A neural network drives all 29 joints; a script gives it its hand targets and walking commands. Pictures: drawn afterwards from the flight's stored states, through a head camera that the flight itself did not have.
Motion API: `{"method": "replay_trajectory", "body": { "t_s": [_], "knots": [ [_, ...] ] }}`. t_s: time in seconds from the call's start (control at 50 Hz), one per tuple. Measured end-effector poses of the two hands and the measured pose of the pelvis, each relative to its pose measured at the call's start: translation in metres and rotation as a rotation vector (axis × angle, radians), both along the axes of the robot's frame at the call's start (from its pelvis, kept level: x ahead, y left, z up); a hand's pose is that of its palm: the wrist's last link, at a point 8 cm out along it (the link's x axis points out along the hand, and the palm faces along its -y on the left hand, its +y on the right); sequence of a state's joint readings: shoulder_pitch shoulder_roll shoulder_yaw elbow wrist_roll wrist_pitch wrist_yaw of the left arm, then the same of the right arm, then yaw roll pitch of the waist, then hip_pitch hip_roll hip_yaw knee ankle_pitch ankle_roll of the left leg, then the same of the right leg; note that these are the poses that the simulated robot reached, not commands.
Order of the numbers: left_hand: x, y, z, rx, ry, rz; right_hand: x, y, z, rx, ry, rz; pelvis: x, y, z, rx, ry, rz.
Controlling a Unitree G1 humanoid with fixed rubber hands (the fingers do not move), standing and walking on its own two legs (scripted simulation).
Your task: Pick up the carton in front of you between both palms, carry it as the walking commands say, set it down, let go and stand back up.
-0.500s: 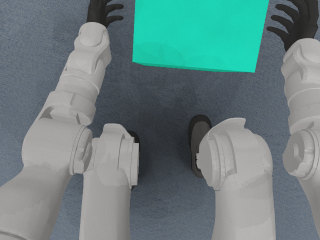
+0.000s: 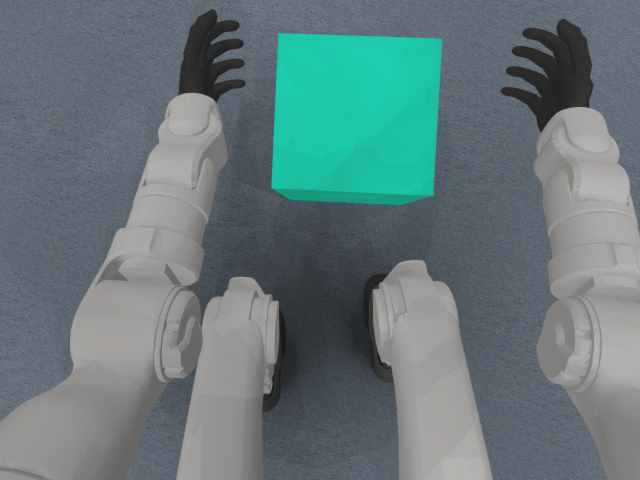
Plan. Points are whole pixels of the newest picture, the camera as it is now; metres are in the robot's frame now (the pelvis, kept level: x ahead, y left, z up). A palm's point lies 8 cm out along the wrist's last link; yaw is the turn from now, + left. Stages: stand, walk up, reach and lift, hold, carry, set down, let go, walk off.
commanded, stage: set down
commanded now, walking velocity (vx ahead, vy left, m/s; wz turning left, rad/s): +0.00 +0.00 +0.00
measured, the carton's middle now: (350, 136) +0.51 -0.08 -0.33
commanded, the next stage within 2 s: let go in 0.60 s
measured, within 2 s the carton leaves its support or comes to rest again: neither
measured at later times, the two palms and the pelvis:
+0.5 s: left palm (122, 26) +0.52 +0.09 +0.03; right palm out of the picture +0.47 -0.30 +0.03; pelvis +0.03 +0.00 +0.13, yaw -2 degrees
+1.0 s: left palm out of the picture +0.43 +0.13 +0.15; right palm out of the picture +0.38 -0.30 +0.15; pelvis +0.08 -0.02 +0.26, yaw -3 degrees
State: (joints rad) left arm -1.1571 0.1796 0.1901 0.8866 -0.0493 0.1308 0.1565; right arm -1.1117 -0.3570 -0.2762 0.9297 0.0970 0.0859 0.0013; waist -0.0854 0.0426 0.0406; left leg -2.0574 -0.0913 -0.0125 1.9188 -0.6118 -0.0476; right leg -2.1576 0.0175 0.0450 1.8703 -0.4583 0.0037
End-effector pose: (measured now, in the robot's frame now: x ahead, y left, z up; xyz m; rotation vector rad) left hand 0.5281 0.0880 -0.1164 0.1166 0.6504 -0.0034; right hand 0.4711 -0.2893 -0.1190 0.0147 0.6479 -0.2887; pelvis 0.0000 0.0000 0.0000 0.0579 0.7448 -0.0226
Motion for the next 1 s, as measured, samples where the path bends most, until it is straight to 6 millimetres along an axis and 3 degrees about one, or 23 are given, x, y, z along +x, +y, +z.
{"method": "replay_trajectory", "body": {
  "t_s": [0.2,0.54,0.7,0.78,0.92,1.0],
  "knots": [
    [-0.004,0.004,0.049,-0.003,-0.021,-0.005,-0.004,-0.007,0.053,-0.014,-0.006,0.003,0.011,0.000,0.046,-0.008,0.048,0.003],
    [-0.004,0.006,0.159,0.001,-0.019,-0.009,-0.005,-0.010,0.162,-0.001,-0.013,0.021,0.030,-0.003,0.142,-0.007,0.030,-0.020],
    [-0.010,0.009,0.195,0.023,-0.002,-0.014,-0.009,-0.011,0.199,-0.016,0.011,0.045,0.040,-0.008,0.181,-0.010,0.008,-0.022],
    [-0.027,0.015,0.211,0.067,0.022,-0.016,-0.022,-0.009,0.212,-0.047,0.054,0.094,0.049,-0.011,0.200,-0.010,-0.021,-0.024],
    [-0.077,0.034,0.242,0.106,0.088,-0.011,-0.069,-0.010,0.244,-0.077,0.135,0.151,0.070,-0.018,0.239,-0.016,-0.121,-0.030],
    [-0.096,0.045,0.265,0.102,0.098,-0.020,-0.091,-0.011,0.269,-0.078,0.141,0.155,0.082,-0.021,0.256,-0.023,-0.187,-0.036]
  ]
}}
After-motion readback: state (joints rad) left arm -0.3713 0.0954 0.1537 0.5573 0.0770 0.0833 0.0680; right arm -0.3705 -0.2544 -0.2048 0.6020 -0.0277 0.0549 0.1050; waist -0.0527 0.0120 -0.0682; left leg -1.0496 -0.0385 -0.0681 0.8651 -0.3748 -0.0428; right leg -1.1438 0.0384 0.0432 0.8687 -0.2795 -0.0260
